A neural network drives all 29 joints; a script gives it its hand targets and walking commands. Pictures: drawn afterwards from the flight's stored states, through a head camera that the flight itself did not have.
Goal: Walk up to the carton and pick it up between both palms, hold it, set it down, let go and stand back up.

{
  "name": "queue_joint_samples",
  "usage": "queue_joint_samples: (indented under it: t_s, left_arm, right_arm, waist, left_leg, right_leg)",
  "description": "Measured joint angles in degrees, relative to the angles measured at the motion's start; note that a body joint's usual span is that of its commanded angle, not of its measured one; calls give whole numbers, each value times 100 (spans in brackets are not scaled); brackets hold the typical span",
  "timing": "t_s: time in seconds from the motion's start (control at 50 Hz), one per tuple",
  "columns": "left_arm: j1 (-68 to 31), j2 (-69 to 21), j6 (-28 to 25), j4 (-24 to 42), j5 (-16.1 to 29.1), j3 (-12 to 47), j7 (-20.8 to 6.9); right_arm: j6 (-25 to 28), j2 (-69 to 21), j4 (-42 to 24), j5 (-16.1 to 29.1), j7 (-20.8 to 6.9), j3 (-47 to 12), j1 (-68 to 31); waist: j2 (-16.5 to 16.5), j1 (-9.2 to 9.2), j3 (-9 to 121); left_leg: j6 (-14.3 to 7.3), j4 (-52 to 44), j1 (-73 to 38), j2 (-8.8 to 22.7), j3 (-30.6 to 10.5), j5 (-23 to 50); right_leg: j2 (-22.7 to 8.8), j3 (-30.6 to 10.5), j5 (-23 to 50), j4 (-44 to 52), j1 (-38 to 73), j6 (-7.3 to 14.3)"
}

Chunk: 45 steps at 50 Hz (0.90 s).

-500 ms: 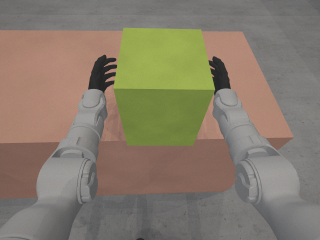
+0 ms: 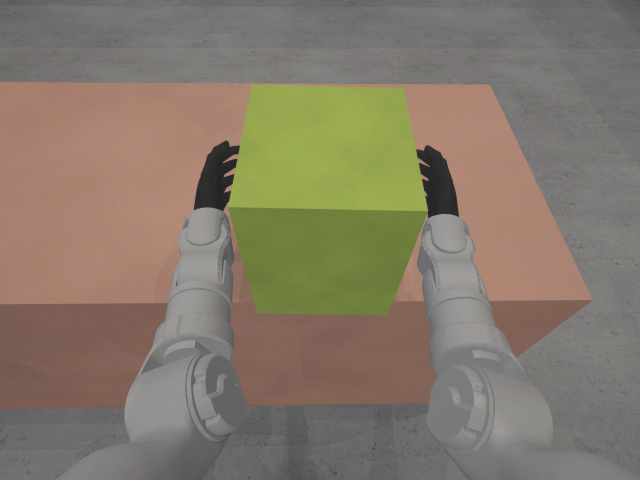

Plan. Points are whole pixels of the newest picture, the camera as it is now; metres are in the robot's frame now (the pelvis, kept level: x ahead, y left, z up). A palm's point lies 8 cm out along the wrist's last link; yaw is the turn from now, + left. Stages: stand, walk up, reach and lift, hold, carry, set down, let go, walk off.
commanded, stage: reach and lift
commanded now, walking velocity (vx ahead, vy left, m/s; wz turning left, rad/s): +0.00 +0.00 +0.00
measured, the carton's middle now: (324, 208) +0.45 +0.01 +0.05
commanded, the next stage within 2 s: none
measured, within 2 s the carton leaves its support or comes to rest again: leaves its support in 1.54 s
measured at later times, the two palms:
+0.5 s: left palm (212, 206) +0.42 +0.16 +0.09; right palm (439, 213) +0.41 -0.13 +0.09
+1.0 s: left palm (210, 209) +0.42 +0.16 +0.09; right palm (439, 216) +0.41 -0.13 +0.09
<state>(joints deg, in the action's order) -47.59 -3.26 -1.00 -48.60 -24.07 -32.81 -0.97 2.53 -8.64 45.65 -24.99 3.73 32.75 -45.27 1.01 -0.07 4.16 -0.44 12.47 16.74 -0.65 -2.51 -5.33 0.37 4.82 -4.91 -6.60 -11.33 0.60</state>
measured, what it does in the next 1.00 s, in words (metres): stands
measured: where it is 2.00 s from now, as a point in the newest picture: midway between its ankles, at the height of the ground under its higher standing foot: outside the picture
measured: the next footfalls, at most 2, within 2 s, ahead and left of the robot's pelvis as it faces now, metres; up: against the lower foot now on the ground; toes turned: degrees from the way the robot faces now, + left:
none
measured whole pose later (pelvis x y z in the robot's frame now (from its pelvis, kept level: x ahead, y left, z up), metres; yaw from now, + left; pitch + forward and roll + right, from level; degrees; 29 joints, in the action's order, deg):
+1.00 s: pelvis +0.01 +0.00 +0.00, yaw +2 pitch +7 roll +0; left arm -43.7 -4.6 1.7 -42.5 -23.7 -31.0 -2.6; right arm 5.8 -9.6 42.9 -23.4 5.0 29.4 -40.2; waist 1.5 -1.0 2.0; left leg -0.3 12.5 12.9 -0.9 -3.4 -6.1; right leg 0.2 5.6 -6.5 -6.9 -7.0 0.7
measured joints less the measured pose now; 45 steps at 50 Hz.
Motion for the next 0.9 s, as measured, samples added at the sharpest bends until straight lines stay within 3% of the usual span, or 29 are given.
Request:
queue_joint_samples:
  t_s: [0.26, 0.46, 0.9]
  left_arm:
    - [429, -116, 250, 621, 38, 97, -253]
    - [471, -169, 340, 936, 0, 190, -269]
    - [396, -156, 324, 703, 16, 190, -187]
  right_arm:
    - [92, -122, -339, 365, 124, -455, 525]
    - [158, -113, -442, 460, 113, -514, 544]
    - [266, -115, -365, 168, 84, -319, 508]
  waist:
    - [100, -70, -309]
    - [159, -103, -407]
    - [56, -92, -264]
  left_leg:
    - [38, 94, -587, -4, -98, -251]
    - [32, 67, -563, -13, -97, -199]
    - [7, 0, -405, -32, -88, -84]
  right_leg:
    - [4, 69, -326, -172, 590, 17]
    - [-1, 47, -267, -108, 590, 18]
    - [-21, 70, -153, -23, 450, 2]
